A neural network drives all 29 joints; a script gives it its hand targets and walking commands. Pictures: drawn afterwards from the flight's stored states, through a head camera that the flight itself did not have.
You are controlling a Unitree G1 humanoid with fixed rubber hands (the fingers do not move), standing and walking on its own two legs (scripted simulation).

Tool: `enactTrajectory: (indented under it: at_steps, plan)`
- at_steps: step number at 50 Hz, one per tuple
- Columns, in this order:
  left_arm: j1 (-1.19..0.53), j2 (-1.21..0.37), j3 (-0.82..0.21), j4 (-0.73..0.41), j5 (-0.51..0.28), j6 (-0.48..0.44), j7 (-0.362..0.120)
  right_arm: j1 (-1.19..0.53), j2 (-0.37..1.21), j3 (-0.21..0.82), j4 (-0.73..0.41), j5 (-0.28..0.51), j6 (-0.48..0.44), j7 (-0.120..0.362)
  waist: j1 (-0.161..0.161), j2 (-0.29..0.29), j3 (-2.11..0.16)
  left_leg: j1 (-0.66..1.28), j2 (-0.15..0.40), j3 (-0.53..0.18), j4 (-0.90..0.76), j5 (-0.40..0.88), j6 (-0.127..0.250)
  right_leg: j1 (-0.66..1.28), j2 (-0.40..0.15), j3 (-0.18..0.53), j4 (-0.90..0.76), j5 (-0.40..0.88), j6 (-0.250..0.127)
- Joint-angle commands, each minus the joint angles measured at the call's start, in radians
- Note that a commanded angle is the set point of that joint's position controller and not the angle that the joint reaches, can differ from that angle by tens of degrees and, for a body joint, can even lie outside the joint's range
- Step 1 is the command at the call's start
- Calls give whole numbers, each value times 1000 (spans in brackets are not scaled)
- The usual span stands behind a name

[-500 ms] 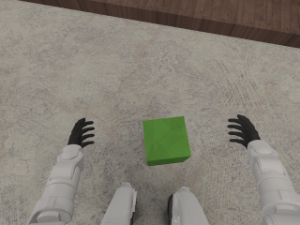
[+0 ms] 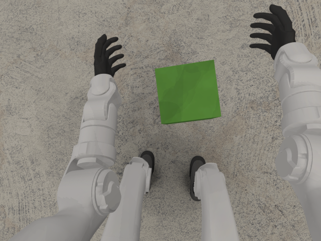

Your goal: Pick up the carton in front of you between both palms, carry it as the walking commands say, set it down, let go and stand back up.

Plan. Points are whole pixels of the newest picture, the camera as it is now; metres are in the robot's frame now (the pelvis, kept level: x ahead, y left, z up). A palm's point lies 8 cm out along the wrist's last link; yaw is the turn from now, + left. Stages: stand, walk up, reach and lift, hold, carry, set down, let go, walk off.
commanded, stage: reach and lift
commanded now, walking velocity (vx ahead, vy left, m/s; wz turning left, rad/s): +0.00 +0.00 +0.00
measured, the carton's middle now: (186, 97) +0.48 -0.02 -0.50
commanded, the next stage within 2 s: none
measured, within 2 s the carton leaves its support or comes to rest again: leaves its support in 1.64 s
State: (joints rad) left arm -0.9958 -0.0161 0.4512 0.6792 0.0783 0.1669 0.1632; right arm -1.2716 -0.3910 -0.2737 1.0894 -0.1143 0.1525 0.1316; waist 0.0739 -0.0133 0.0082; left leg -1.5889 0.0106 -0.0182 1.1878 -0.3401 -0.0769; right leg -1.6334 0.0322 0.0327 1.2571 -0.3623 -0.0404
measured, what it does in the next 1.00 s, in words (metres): lowers itself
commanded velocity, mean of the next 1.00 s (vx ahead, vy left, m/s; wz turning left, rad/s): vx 0.00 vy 0.00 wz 0.00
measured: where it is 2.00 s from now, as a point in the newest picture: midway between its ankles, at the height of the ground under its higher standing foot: (169, 182)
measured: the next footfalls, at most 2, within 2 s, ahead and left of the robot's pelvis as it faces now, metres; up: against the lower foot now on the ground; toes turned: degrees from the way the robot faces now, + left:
none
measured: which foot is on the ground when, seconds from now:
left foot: down 0.00-1.00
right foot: down 0.00-1.00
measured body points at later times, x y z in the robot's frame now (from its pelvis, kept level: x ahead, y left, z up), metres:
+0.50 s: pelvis -0.02 +0.02 -0.18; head +0.33 -0.01 +0.10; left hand +0.47 +0.18 -0.35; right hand +0.52 -0.21 -0.35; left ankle +0.09 +0.16 -0.59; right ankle +0.08 -0.09 -0.59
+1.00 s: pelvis -0.04 +0.02 -0.25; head +0.33 -0.02 +0.00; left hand +0.49 +0.18 -0.42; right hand +0.52 -0.19 -0.44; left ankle +0.09 +0.16 -0.59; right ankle +0.08 -0.09 -0.59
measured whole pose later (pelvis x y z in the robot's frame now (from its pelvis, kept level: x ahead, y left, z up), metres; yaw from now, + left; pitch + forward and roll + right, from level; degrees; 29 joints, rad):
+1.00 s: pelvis -0.04 +0.02 -0.25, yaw +3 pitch +37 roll +5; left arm -1.34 0.20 0.17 1.09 -0.28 0.02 0.20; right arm -1.45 -0.51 0.07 1.21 0.21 0.03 -0.01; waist 0.02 0.07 0.32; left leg -2.26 -0.08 -0.02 2.14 -0.53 -0.10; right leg -2.29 0.00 0.06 2.21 -0.56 -0.01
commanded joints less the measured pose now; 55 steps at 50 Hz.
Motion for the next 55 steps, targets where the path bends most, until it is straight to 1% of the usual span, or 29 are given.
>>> enactTrajectory:
  at_steps: [1,2,3,10,13,14,15,19,20,22,23,25,26,29,30,31,32,34,39,40,41,43,44,45,47,48,50,52,55]
  plan:
    - [-106,82,32,-58,31,-61,-8,-220,-25,7,-113,0,-40,-29,49,-175,-984,127,-112,152,49,207,-6,765,22,35,-22,466,56]
    - [-121,83,16,-97,7,-66,-10,-187,-65,-37,-109,-30,-47,-40,-20,-172,-983,14,-122,153,66,181,-17,765,20,28,7,496,56]
    - [-88,85,18,-107,7,-79,-9,-124,-33,6,-74,-19,-47,-45,13,-173,-978,14,-120,158,90,192,-12,740,17,34,37,507,58]
    - [-72,90,-82,-29,-72,-130,-2,-130,-64,35,-237,65,-102,-87,-59,-169,-1108,-156,-113,128,305,259,-21,602,-4,26,264,646,62]
    - [-43,136,-86,-19,-92,-142,11,-126,-70,107,-258,127,-108,-87,-9,-103,-1129,-129,-118,146,354,265,-28,480,3,24,316,568,59]
    - [-96,134,-123,-71,-121,-143,26,-126,-140,71,-199,112,-102,-86,-73,-128,-1189,-45,-114,110,376,316,-22,405,13,-22,366,529,73]
    - [-117,145,-132,-34,-129,-134,28,-116,-160,103,-174,149,-98,-94,-31,-104,-1173,-3,-106,128,434,271,-25,335,2,-3,363,436,68]
    - [-205,161,-201,-93,-181,-118,36,-159,-168,165,-177,235,-99,-94,-48,-48,-1199,46,-97,130,519,210,-33,219,-4,-22,445,313,57]
    - [-202,180,-170,-27,-196,-107,43,-222,-227,169,-182,213,-95,-97,-57,-113,-1087,-60,-100,134,546,161,-31,159,-8,-25,455,239,67]
    - [-226,160,-191,-27,-210,-102,49,-273,-204,195,-196,247,-99,-93,-27,-100,-1106,14,-90,120,581,123,-25,115,-17,-29,496,155,61]
    - [-253,194,-196,-22,-207,-96,55,-278,-225,191,-160,239,-96,-95,-65,-118,-1098,-14,-90,125,587,70,-26,117,-13,-36,500,112,65]
    - [-306,198,-178,56,-209,-95,64,-304,-247,191,-83,257,-91,-88,-20,-73,-977,-51,-81,117,623,57,-17,4,-20,-12,531,53,53]
    - [-330,229,-185,32,-208,-100,63,-265,-212,209,-54,249,-89,-88,-56,-82,-952,-56,-78,112,635,43,-17,-25,-24,-18,548,42,55]
    - [-391,238,-175,156,-229,-98,60,-386,-262,242,24,276,-101,-92,-25,-88,-898,-92,-74,122,692,-19,-19,-30,-53,5,590,-32,41]
    - [-421,256,-191,138,-237,-104,63,-402,-306,213,14,258,-106,-101,-62,-98,-917,-70,-75,97,702,-26,-16,-19,-53,-10,612,-40,53]
    - [-483,248,-201,101,-239,-115,58,-465,-240,259,-40,304,-112,-100,-14,-71,-885,-98,-73,114,715,-34,-9,-50,-56,4,612,-47,37]
    - [-483,256,-207,184,-254,-115,62,-463,-303,244,34,280,-118,-106,-63,-86,-902,-76,-70,102,725,-4,-12,-45,-55,-3,632,-24,39]
    - [-441,233,-209,299,-278,-120,48,-472,-261,305,61,321,-126,-103,-33,-84,-863,-76,-68,105,770,-4,-4,-36,-65,4,653,-36,43]
    - [-528,247,-266,314,-352,-150,29,-538,-316,310,31,300,-146,-123,-112,-98,-870,-163,-77,115,834,32,-17,45,-74,28,691,63,33]
    - [-547,260,-263,310,-361,-153,26,-540,-283,322,1,312,-147,-127,-86,-139,-905,-160,-88,122,823,41,-15,80,-68,14,705,95,43]
    - [-578,211,-308,286,-380,-153,25,-544,-298,312,17,300,-149,-125,-147,-88,-897,-199,-84,123,841,64,-23,83,-67,9,722,144,35]
    - [-526,182,-341,308,-410,-158,15,-496,-261,316,38,304,-147,-131,-148,-104,-875,-209,-91,113,839,75,-19,95,-67,-2,748,177,36]
    - [-531,284,-275,291,-381,-164,27,-497,-273,304,18,298,-145,-140,-93,-118,-919,-159,-93,123,850,80,-20,107,-72,18,734,148,50]
    - [-524,279,-279,289,-362,-156,39,-482,-279,293,31,287,-146,-143,-119,-116,-904,-216,-84,125,861,77,-21,110,-62,20,735,171,39]
    - [-485,268,-278,330,-372,-162,36,-437,-184,340,49,321,-135,-141,-81,-128,-868,-220,-94,131,835,33,-11,89,-56,11,722,122,47]
    - [-439,235,-276,355,-368,-166,29,-442,-152,379,32,354,-140,-137,-21,-123,-864,-228,-99,152,841,59,-13,94,-64,22,716,118,43]
    - [-472,272,-256,314,-332,-169,45,-440,-197,333,35,327,-143,-138,-45,-112,-882,-228,-86,131,823,71,-15,66,-49,23,715,133,51]
    - [-425,273,-222,346,-312,-166,40,-414,-133,371,73,349,-128,-134,8,-154,-835,-240,-94,134,814,33,-2,61,-58,18,720,91,56]
    - [-463,256,-246,330,-308,-174,33,-456,-199,322,49,305,-142,-142,-63,-104,-813,-251,-85,122,822,52,-12,-9,-55,14,717,97,51]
